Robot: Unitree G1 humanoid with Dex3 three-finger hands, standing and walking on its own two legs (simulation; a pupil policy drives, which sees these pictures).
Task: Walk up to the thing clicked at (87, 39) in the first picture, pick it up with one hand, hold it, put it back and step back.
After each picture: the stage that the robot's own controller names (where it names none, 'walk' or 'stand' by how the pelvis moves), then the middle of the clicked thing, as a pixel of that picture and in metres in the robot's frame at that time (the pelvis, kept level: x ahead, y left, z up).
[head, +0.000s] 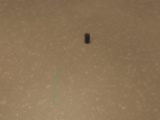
stand; (87, 38) +1.41 -0.05 -0.72
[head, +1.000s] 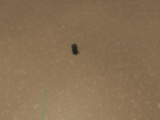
walk; (74, 49) +1.28 +0.20 -0.70
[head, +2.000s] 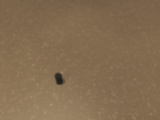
walk; (59, 79) +0.80 +0.28 -0.71
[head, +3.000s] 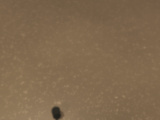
walk; (56, 113) +0.49 +0.18 -0.70
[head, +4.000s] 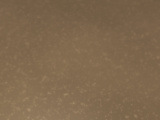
stand; out of the picture +0.30 +0.17 -0.71
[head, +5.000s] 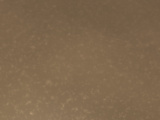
stand; out of the picture +0.29 +0.15 -0.72
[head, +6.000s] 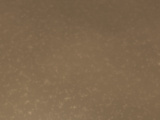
stand; out of the picture +0.30 +0.16 -0.73
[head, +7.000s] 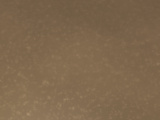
stand; out of the picture +0.29 +0.17 -0.73
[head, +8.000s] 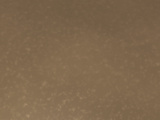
stand; out of the picture +0.28 +0.17 -0.73
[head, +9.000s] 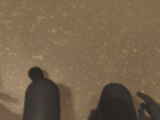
go down; (36, 75) +0.36 +0.21 -0.37
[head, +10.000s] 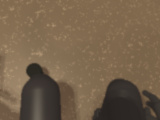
go down; (35, 72) +0.36 +0.22 -0.31
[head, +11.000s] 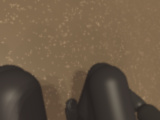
close in; out of the picture +0.34 +0.26 -0.22
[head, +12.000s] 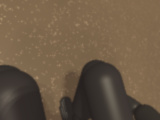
close; out of the picture +0.35 +0.26 -0.21
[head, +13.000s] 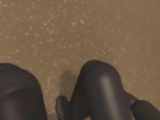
lift; out of the picture +0.33 +0.27 -0.21
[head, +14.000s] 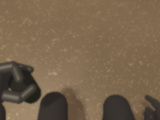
lift; (26, 88) +0.29 +0.20 -0.03
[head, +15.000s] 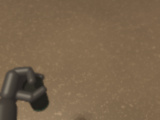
hold; (36, 94) +0.30 +0.17 -0.02
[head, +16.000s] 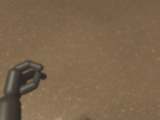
hold; out of the picture -0.02 +0.25 -0.66
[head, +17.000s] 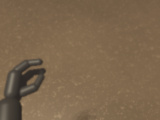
stand; out of the picture -0.07 +0.27 -0.70
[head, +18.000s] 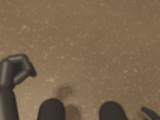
crouch; out of the picture -0.04 +0.27 -0.50
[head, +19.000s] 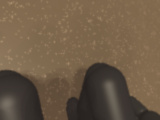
lower; out of the picture -0.06 +0.26 -0.25
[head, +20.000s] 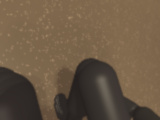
lower; out of the picture -0.06 +0.24 -0.24
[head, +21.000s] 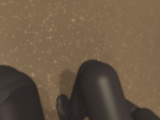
lower; out of the picture -0.06 +0.24 -0.24
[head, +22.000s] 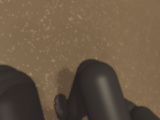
lower; out of the picture -0.06 +0.24 -0.24
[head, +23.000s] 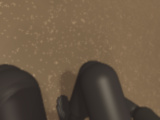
lower; out of the picture -0.06 +0.25 -0.25
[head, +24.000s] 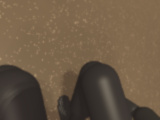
open; out of the picture -0.05 +0.26 -0.25
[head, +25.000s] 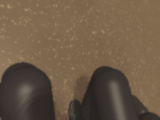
stand; out of the picture -0.05 +0.26 -0.26
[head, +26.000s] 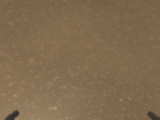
stand; out of the picture -0.06 +0.29 -0.63
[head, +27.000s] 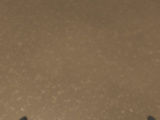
stand; out of the picture -0.04 +0.31 -0.69
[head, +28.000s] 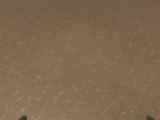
stand; out of the picture -0.05 +0.31 -0.69
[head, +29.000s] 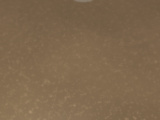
stand; out of the picture -0.03 +0.30 -0.75
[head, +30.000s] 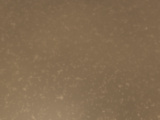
walk; out of the picture +0.01 +0.28 -0.72
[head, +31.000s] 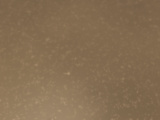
walk; out of the picture +0.27 +0.28 -0.72
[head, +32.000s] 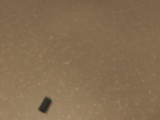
stand; (45, 104) +0.57 +0.34 -0.73
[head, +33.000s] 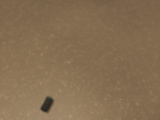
stand; (47, 104) +0.56 +0.31 -0.75
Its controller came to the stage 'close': yes
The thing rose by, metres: 0.68
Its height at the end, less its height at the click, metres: -0.02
